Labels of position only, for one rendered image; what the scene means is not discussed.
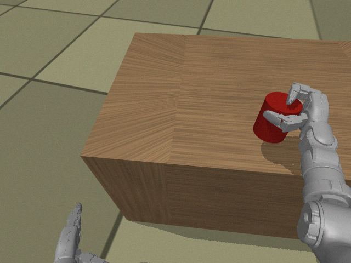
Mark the can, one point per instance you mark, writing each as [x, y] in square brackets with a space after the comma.
[276, 102]

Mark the right robot arm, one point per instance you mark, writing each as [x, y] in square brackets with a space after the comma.
[325, 220]

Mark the left robot hand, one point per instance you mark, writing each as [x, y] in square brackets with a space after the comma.
[69, 239]

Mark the right robot hand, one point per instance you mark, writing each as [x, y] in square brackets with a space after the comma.
[315, 108]

